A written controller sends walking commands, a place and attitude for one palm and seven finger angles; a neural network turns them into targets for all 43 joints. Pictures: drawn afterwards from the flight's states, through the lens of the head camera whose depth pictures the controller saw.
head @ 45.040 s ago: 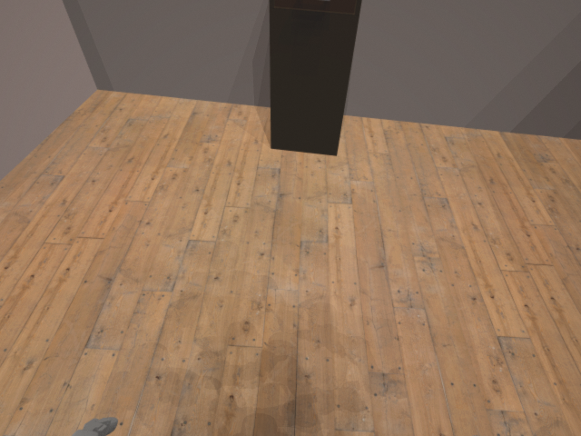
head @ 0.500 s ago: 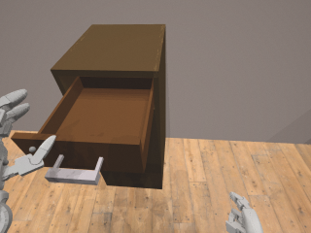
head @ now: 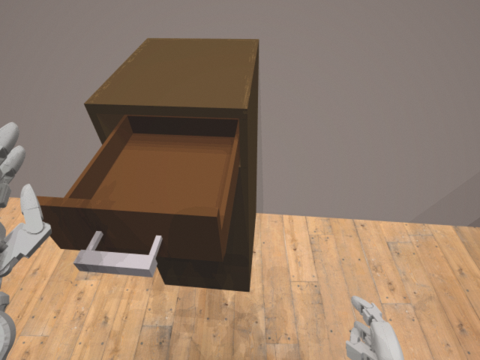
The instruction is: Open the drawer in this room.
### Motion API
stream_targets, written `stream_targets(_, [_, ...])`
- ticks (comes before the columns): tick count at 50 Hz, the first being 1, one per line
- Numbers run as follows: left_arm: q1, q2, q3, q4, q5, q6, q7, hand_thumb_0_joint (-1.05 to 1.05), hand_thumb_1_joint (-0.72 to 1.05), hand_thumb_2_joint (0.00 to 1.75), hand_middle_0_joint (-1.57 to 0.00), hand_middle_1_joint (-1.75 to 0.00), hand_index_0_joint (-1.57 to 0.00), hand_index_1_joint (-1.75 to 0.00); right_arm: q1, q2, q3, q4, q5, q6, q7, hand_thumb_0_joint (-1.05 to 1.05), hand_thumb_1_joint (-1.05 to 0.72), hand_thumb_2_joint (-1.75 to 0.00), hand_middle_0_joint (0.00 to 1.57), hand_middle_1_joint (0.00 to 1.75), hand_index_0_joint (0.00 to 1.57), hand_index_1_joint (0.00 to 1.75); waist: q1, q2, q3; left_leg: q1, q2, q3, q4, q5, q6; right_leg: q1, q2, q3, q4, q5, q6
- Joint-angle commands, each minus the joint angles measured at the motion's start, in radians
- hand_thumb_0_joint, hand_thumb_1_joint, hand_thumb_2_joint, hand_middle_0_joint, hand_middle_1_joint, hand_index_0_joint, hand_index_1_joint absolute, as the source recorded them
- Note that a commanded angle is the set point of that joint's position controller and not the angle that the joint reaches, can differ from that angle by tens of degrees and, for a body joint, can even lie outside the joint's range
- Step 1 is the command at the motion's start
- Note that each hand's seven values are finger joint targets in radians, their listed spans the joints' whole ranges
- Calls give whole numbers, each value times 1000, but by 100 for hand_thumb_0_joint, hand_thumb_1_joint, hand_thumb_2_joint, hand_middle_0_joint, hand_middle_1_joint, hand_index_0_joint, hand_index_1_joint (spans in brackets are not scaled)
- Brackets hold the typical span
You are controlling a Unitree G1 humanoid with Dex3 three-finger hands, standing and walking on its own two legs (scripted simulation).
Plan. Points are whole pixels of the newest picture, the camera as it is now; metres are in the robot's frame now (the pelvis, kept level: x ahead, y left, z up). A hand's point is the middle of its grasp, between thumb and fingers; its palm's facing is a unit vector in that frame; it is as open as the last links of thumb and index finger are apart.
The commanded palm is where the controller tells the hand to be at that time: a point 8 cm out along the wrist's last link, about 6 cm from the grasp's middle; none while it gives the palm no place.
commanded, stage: step back with the hand held close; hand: left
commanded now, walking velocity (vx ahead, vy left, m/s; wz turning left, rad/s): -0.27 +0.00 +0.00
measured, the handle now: (121, 251) +0.27 +0.25 +0.04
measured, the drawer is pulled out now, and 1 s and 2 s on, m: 0.29 0.29 0.29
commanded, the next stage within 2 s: stop stepping back and stand still in 0.98 s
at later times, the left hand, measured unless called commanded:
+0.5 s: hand out of the picture +0.13 +0.26 +0.22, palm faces +0.45 -0.73 -0.52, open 7.4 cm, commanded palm +0.07 +0.31 +0.23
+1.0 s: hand out of the picture +0.04 +0.24 +0.23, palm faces +0.43 -0.78 -0.46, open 7.4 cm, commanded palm -0.03 +0.29 +0.23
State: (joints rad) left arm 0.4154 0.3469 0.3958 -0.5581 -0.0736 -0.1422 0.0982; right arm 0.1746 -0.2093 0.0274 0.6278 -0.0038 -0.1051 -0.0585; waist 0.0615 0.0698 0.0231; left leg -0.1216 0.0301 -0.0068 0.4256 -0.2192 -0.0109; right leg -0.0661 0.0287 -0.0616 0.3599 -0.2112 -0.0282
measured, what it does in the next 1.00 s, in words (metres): walks backwards: left foot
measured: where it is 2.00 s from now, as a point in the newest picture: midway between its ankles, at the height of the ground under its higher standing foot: outside the picture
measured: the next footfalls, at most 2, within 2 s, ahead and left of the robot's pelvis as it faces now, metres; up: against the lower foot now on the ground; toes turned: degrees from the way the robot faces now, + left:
left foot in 0.72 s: -0.03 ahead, +0.13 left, +0.00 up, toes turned +2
right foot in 1.08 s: -0.25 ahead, -0.09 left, +0.00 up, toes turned -3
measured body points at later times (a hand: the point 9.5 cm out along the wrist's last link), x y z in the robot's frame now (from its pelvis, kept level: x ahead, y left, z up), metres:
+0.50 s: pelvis -0.06 +0.03 -0.02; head -0.04 +0.03 +0.43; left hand +0.10 +0.30 +0.25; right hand +0.13 -0.20 -0.09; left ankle +0.01 +0.13 -0.74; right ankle -0.01 -0.10 -0.74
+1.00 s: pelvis -0.16 +0.01 -0.01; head -0.13 +0.02 +0.44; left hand +0.01 +0.28 +0.25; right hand +0.01 -0.20 -0.09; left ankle -0.07 +0.13 -0.74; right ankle -0.24 -0.10 -0.70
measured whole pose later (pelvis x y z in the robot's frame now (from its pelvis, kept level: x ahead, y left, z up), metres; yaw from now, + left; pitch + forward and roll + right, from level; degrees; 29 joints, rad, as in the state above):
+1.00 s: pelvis -0.16 +0.01 -0.01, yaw +0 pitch +4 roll -2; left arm 0.53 0.44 0.51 -0.78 -0.06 -0.21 0.16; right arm 0.19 -0.15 0.01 0.62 -0.02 -0.15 -0.02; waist 0.00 0.01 0.00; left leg -0.44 0.05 0.01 0.46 -0.08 0.01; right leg -0.34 0.05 -0.03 0.83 -0.50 0.03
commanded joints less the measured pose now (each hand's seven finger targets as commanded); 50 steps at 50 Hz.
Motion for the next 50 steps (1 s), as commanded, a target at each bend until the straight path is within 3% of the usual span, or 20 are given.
stream_targets(1, [-48,206,120,-189,3,-87,10,0,90,90,-20,-30,-20,-30,-145,-112,-48,-198,13,-12,-1,0,-90,-90,20,30,20,30,-38,-131,-4,-28,-8,-21,52,114,34,-222,-134,120,-145,104,9])
stream_targets(7, [74,237,165,-279,4,-103,24,0,90,90,-20,-30,-20,-30,-105,-129,-76,-220,22,16,-1,0,-90,-90,20,30,20,30,-48,-52,-170,-37,25,-20,48,240,29,-163,-134,78,-19,202,14])
stream_targets(14, [159,288,241,-396,5,-123,43,0,90,90,-20,-30,-20,-30,-98,-131,-87,-261,19,16,-6,0,-90,-90,20,30,20,30,-36,39,-238,-157,85,-89,-24,333,43,-78,-64,35,158,201,33])
stream_targets(18, [163,283,259,-389,10,-130,50,0,90,90,-20,-30,-20,-30,-86,-139,-89,-258,10,-6,-4,0,-90,-90,20,30,20,30,-34,88,-210,-279,128,-120,-82,205,62,-60,-39,31,261,75,34])
stream_targets(22, [95,250,249,-333,25,-140,59,0,90,90,-20,-30,-20,-30,-67,-144,-86,-244,8,-32,-1,0,-90,-90,20,30,20,30,-50,110,-123,-487,165,-145,-140,-133,86,-16,-34,39,328,-23,33])
stream_targets(24, [55,246,243,-299,30,-141,62,0,90,90,-20,-30,-20,-30,-63,-142,-83,-240,11,-39,-4,0,-90,-90,20,30,20,30,-59,53,-82,-531,132,-137,-108,-243,80,-32,-49,70,273,12,25])
stream_targets(26, [36,240,226,-280,33,-142,62,0,90,90,-20,-30,-20,-30,-53,-137,-84,-238,14,-41,1,0,-90,-90,20,30,20,30,-67,-49,-76,-464,62,-78,13,-303,54,-162,-109,165,119,-127,1])
stream_targets(28, [9,266,219,-307,32,-145,70,0,90,90,-20,-30,-20,-30,-31,-140,-94,-208,14,-34,3,0,-90,-90,20,30,20,30,-72,-194,-96,-213,-42,1,320,-212,4,-445,-248,316,-123,-330,-69])
stream_targets(30, [-19,251,179,-319,37,-135,77,0,90,90,-20,-30,-20,-30,-58,-114,-78,-195,10,-23,2,0,-90,-90,20,30,20,30,-64,-263,-110,-151,-38,-3,556,-215,5,-530,-346,308,-160,-301,-112])
stream_targets(32, [-8,259,196,-307,42,-121,80,0,90,90,-20,-30,-20,-30,-69,-97,-61,-200,3,-17,-5,0,-90,-90,20,30,20,30,-62,-238,-107,-167,-13,2,447,-211,11,-470,-304,217,-104,-168,-88])
stream_targets(34, [-9,267,205,-316,31,-114,81,0,90,90,-20,-30,-20,-30,-63,-103,-51,-198,6,-10,-17,0,-90,-90,20,30,20,30,-79,-123,-74,-157,-18,14,99,-118,0,-413,-204,116,18,-100,-29])
stream_targets(35, [0,252,194,-342,26,-124,81,0,90,90,-20,-30,-20,-30,-66,-126,-56,-207,5,-14,-21,0,-90,-90,20,30,20,30,-73,43,-52,-222,43,-81,-72,-125,27,-376,-127,85,160,-115,3])
stream_targets(36, [-8,256,207,-394,32,-144,86,0,90,90,-20,-30,-20,-30,-71,-149,-65,-227,2,-27,-21,0,-90,-90,20,30,20,30,-57,263,-68,-351,202,-283,-174,-89,85,-297,-32,29,387,-141,38])
stream_targets(37, [-11,270,234,-409,36,-157,92,0,90,90,-20,-30,-20,-30,-44,-118,-69,-219,-9,-45,-13,0,-90,-90,20,30,20,30,-57,282,-106,-358,292,-355,-193,44,132,-312,2,49,572,-263,34])
stream_targets(38, [26,288,259,-384,29,-171,91,0,90,90,-20,-30,-20,-30,-38,-107,-79,-197,-16,-60,-9,0,-90,-90,20,30,20,30,-63,274,-144,-336,326,-370,-210,35,157,-356,11,89,734,-335,29])
stream_targets(39, [26,273,251,-418,33,-172,88,0,90,90,-20,-30,-20,-30,-18,-101,-83,-197,-27,-69,-1,0,-90,-90,20,30,20,30,-68,214,-162,-283,313,-368,-163,185,163,-395,7,108,793,-340,27])
stream_targets(41, [57,241,220,-444,28,-163,83,0,90,90,-20,-30,-20,-30,-8,-111,-95,-167,-19,-87,17,0,-90,-90,20,30,20,30,-62,138,-203,-118,266,-223,-49,497,157,-432,5,93,738,-297,42])
stream_targets(43, [100,223,202,-445,21,-144,80,0,90,90,-20,-30,-20,-30,-28,-115,-98,-164,-6,-95,25,0,-90,-90,20,30,20,30,-52,128,-243,-9,228,-144,-14,597,135,-420,12,44,628,-256,51])
stream_targets(46, [85,221,186,-405,2,-115,71,0,90,90,-20,-30,-20,-30,-44,-115,-84,-146,-7,-92,31,0,-90,-90,20,30,20,30,-75,165,-212,-76,237,-182,-100,412,137,-331,31,22,521,-296,56])
stream_targets(50, [79,253,218,-366,-17,-99,73,0,90,90,-20,-30,-20,-30,-76,-114,-76,-137,-15,-85,27,0,-90,-90,20,30,20,30,-66,171,-213,-134,226,-183,-159,228,120,-199,36,7,294,-279,39])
